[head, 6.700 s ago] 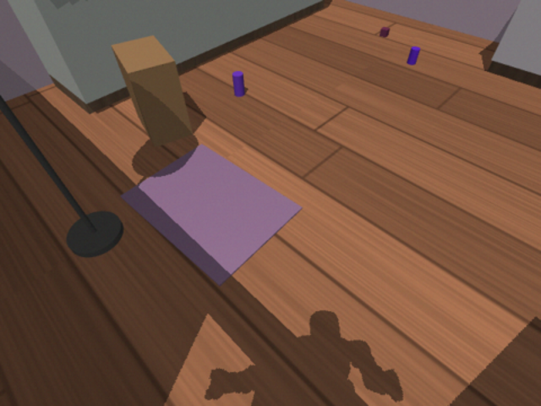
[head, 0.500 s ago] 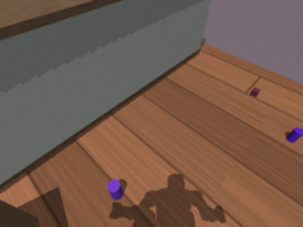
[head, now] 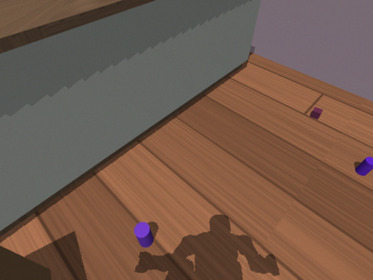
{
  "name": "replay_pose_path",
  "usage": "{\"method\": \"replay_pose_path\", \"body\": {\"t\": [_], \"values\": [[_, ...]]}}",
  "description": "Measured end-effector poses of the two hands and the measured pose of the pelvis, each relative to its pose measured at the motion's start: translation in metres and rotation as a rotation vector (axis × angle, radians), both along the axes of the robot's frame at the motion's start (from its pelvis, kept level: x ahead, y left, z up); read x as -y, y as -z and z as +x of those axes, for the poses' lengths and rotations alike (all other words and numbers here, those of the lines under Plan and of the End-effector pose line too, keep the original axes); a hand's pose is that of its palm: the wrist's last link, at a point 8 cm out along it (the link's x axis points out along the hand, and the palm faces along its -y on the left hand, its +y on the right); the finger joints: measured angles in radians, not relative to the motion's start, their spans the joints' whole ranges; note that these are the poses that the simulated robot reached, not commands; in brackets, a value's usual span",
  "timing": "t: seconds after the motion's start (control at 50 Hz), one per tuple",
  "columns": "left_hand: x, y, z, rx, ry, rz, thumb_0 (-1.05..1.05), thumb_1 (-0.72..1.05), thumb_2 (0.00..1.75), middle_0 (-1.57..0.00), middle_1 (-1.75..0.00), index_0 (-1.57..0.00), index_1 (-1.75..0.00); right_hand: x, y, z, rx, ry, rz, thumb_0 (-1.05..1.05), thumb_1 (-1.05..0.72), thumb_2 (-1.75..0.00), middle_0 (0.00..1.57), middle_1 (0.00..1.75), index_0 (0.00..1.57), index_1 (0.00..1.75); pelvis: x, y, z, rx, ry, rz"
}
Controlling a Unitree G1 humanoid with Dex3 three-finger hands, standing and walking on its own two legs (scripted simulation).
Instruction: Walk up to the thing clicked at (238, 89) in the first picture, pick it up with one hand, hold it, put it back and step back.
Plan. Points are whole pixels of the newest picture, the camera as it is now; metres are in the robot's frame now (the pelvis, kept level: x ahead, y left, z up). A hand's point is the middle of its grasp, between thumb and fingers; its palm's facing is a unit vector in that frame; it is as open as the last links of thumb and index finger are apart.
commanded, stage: walk up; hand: left
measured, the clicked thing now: (144, 235) +0.44 +0.23 -0.69
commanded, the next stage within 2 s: stand in 0.24 s
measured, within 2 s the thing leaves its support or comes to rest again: neither
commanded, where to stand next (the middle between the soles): +0.06 -0.02 m, yaw +1 degrees
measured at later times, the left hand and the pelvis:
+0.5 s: hand out of the picture +0.09 +0.26 -0.14, palm faces -0.03 -0.94 -0.33, open 7.4 cm; pelvis -0.01 +0.01 +0.01, yaw +0 degrees
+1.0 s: hand out of the picture +0.04 +0.27 -0.14, palm faces -0.02 -0.94 -0.34, open 7.4 cm; pelvis -0.02 +0.01 +0.02, yaw +0 degrees
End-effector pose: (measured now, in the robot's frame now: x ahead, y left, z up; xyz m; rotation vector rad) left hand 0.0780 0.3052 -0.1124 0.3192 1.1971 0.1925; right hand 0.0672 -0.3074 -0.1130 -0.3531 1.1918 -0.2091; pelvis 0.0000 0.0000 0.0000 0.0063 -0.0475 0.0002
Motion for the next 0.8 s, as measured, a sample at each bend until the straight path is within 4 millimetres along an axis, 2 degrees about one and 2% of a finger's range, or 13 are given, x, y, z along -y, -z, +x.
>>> {"method": "replay_pose_path", "body": {"t": [0.26,0.5,0.62,0.8], "values": [[0.005,0.000,0.000,0.002,-0.006,-0.011,0.00,0.90,0.90,-0.20,-0.30,-0.20,-0.30,0.000,-0.003,0.006,0.006,-0.002,-0.001,0.01,-0.90,-0.90,0.20,0.30,0.20,0.30,0.000,-0.002,0.002,0.000,0.000,-0.001],[0.005,-0.008,0.005,0.016,0.014,-0.017,0.00,0.90,0.90,-0.20,-0.30,-0.20,-0.30,-0.020,-0.008,0.010,0.010,0.009,0.037,0.01,-0.90,-0.90,0.20,0.30,0.20,0.30,-0.009,-0.013,-0.011,0.005,0.001,-0.008],[-0.001,-0.011,-0.006,0.008,0.010,-0.010,0.00,0.90,0.90,-0.20,-0.30,-0.20,-0.30,-0.027,-0.008,0.003,0.000,0.007,0.054,0.01,-0.90,-0.90,0.20,0.30,0.20,0.30,-0.012,-0.015,-0.017,0.001,0.000,-0.007],[-0.009,-0.008,-0.036,-0.061,-0.019,0.000,0.00,0.91,0.90,-0.20,-0.30,-0.20,-0.30,-0.028,-0.004,-0.015,-0.054,0.015,0.056,0.01,-0.90,-0.90,0.20,0.30,0.20,0.30,-0.014,-0.015,-0.019,-0.012,-0.006,-0.005]]}}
